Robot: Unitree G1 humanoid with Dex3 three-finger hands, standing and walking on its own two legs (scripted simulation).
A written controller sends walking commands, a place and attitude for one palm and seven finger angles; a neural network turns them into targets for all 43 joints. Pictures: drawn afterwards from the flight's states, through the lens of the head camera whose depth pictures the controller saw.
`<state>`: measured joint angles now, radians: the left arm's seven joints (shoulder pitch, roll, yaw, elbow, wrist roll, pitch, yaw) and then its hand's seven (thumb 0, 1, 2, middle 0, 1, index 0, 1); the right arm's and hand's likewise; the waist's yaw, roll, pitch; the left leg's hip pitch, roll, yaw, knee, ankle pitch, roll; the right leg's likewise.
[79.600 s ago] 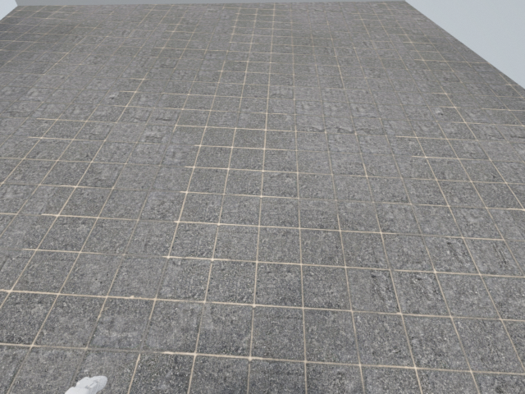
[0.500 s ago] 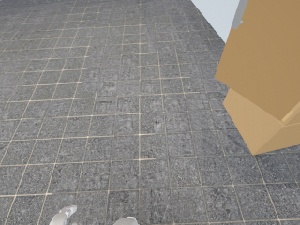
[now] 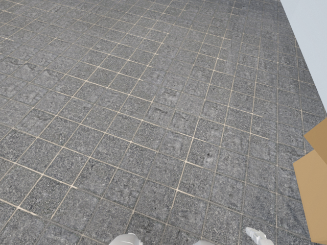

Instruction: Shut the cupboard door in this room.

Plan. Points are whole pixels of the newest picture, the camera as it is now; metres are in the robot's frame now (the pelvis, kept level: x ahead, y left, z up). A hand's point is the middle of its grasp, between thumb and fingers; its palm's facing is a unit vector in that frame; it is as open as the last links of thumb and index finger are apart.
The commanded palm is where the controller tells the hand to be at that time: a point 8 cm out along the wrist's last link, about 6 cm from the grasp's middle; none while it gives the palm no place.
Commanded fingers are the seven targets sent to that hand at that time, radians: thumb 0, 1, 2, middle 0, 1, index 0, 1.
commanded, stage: walk to a spot facing it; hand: left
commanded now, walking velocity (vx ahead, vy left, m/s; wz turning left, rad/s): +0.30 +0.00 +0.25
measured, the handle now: out of the picture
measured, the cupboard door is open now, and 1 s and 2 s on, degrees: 27 27 27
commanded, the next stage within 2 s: turn to face it in 0.12 s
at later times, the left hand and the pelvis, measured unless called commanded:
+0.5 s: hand (122, 185) +0.28 +0.14 -0.15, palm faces -0.04 -0.98 -0.22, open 7.4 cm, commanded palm none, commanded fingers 0.00 0.90 0.90 -0.20 -0.30 -0.20 -0.30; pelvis +0.19 -0.03 +0.00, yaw -3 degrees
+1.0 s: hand (108, 153) +0.38 +0.21 -0.15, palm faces -0.24 -0.95 -0.21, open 7.4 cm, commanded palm none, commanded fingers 0.00 0.90 0.90 -0.20 -0.30 -0.20 -0.30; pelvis +0.25 +0.03 +0.02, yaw -20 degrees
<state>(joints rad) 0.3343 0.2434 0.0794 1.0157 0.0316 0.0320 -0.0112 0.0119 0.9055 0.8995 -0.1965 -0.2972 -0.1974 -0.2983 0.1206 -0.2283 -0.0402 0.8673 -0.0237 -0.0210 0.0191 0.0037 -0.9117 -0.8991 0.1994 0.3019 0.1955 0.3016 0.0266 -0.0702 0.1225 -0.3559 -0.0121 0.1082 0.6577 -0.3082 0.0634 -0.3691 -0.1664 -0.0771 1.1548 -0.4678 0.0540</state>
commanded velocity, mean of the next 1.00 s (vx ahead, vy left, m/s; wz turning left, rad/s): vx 0.05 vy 0.00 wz -0.46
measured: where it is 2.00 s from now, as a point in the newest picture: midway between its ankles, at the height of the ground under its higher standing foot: (151, 224)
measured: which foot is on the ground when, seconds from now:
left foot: down 0.00-0.42, up 0.44-0.86, down 0.88-1.00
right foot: up 0.00-0.36, down 0.38-0.88, up 0.90-1.00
